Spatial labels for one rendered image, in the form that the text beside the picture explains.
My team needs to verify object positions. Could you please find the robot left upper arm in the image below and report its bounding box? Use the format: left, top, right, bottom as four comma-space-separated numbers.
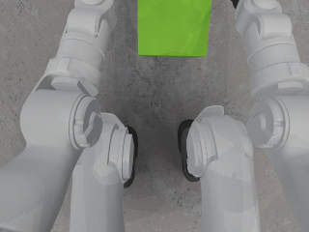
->
0, 89, 103, 232

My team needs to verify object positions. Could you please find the left robot forearm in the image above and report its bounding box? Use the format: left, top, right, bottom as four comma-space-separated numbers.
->
19, 0, 117, 129

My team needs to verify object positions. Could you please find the robot right upper arm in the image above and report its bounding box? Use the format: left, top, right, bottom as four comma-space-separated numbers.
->
245, 95, 309, 232

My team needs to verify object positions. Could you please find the carton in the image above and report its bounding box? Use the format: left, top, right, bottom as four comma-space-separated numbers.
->
137, 0, 211, 58

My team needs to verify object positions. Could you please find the right robot forearm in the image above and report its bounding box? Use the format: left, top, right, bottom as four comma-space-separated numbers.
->
235, 0, 309, 101

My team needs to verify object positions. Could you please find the robot right thigh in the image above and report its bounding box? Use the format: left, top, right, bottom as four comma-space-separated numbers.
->
186, 115, 261, 232

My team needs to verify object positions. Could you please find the robot left foot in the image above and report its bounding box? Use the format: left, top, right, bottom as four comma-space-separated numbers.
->
124, 126, 138, 189

